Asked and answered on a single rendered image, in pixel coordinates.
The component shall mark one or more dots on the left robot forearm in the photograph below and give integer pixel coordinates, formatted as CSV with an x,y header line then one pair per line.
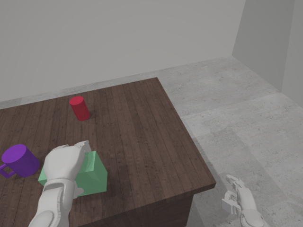
x,y
54,204

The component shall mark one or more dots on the table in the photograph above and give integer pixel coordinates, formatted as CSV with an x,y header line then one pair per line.
x,y
153,166

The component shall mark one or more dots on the robot right hand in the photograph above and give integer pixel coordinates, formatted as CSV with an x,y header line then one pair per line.
x,y
235,203

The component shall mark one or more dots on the robot left hand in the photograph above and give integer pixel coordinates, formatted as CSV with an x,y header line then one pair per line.
x,y
65,162

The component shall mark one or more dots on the right robot forearm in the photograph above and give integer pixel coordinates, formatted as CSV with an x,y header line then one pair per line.
x,y
252,218

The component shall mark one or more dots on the sponge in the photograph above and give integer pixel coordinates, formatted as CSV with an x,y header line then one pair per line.
x,y
92,177

